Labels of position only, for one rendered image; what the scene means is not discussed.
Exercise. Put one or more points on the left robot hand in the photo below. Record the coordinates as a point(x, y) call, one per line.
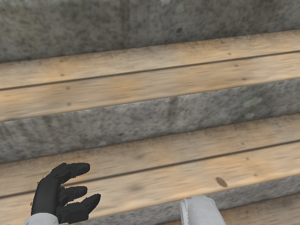
point(51, 198)

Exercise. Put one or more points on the robot right thigh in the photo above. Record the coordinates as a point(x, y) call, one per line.
point(200, 210)

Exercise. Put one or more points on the left robot forearm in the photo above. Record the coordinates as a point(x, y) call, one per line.
point(42, 219)

